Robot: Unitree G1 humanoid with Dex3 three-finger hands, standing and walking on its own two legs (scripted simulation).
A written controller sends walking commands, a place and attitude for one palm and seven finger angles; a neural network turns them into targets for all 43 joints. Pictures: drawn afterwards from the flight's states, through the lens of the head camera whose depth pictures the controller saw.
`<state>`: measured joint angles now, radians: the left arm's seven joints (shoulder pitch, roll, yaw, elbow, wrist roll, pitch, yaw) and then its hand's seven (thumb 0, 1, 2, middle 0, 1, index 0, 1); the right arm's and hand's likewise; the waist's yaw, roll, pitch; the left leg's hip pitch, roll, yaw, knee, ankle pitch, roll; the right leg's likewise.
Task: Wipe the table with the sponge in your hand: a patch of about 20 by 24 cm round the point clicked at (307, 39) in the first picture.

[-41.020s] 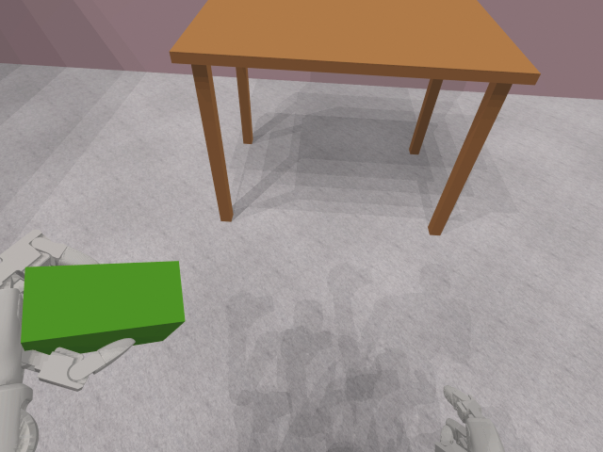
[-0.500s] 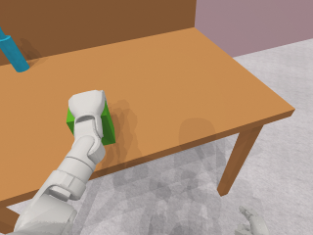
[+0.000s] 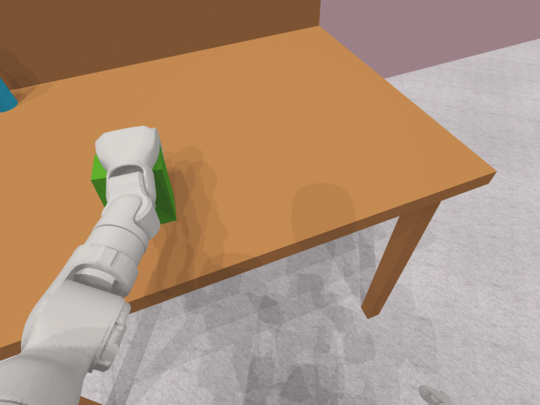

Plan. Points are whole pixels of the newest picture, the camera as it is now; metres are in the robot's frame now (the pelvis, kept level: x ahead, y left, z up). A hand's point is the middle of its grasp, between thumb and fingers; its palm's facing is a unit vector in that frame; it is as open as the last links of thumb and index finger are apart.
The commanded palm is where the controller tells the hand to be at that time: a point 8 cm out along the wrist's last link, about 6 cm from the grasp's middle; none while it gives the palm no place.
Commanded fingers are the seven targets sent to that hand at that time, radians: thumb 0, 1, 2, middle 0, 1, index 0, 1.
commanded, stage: wipe forward along the third lane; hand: left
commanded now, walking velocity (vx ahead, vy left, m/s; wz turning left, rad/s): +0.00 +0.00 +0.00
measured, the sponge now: (141, 199) +0.43 +0.25 +0.06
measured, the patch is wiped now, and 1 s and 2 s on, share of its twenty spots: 1.00 1.00 1.00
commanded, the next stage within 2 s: wipe back along the third lane in 0.56 s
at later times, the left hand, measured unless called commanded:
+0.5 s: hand (134, 155) +0.49 +0.26 +0.11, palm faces -0.06 +0.04 -1.00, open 10.1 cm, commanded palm +0.47 +0.26 +0.13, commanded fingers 0.00 0.10 1.30 -1.20 -1.60 -1.20 -1.60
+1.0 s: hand (135, 152) +0.49 +0.26 +0.11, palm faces +0.00 +0.03 -1.00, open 10.1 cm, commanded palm +0.46 +0.24 +0.14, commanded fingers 0.00 0.10 1.30 -1.20 -1.60 -1.20 -1.60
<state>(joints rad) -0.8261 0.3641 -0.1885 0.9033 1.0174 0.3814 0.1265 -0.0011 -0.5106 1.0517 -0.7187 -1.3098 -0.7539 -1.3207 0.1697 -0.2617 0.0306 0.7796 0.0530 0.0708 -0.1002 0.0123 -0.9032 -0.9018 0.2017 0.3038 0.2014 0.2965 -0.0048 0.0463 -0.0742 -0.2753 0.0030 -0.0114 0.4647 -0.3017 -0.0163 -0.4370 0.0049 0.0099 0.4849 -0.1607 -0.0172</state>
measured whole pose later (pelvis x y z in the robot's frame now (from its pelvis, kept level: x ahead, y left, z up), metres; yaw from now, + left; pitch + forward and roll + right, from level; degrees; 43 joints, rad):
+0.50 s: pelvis +0.01 +0.01 +0.00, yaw +0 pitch +10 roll +0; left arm -1.00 0.46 -0.13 1.14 1.04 0.29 0.15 0.00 -0.51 1.05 -0.72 -1.31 -0.76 -1.32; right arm 0.23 -0.27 0.02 0.81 0.05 0.04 -0.09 0.01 -0.90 -0.90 0.20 0.30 0.20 0.30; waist -0.07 0.04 -0.08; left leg -0.35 0.00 -0.01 0.48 -0.31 0.00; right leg -0.50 0.00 0.01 0.47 -0.15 -0.01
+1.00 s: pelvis +0.03 +0.02 +0.00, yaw +0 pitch +11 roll -1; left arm -0.92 0.41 -0.18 1.04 0.99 0.32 0.20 0.00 -0.51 1.05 -0.71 -1.32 -0.74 -1.33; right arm 0.28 -0.26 0.00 0.83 0.05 0.06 -0.05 0.01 -0.90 -0.90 0.20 0.30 0.20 0.30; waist -0.03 0.05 -0.11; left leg -0.32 0.00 -0.01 0.47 -0.34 0.01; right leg -0.46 0.00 0.02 0.46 -0.18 0.01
